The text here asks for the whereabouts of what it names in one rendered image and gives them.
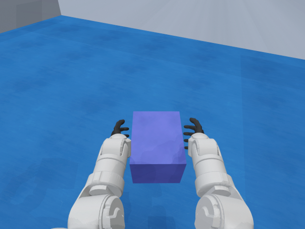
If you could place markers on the robot left forearm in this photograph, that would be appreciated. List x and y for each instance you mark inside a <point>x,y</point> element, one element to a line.
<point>107,177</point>

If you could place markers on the robot right forearm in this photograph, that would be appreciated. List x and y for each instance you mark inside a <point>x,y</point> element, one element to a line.
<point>211,175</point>

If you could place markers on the carton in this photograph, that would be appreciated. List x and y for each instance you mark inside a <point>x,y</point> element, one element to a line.
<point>157,148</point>

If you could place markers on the robot right upper arm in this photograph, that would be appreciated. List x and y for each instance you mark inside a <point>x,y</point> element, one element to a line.
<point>220,212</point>

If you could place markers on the right robot hand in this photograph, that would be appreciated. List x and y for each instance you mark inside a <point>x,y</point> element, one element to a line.
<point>197,128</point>

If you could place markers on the left robot hand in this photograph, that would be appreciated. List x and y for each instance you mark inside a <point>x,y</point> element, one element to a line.
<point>117,129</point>

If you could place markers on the robot left upper arm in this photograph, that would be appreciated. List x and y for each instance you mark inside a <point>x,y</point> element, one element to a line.
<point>97,212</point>

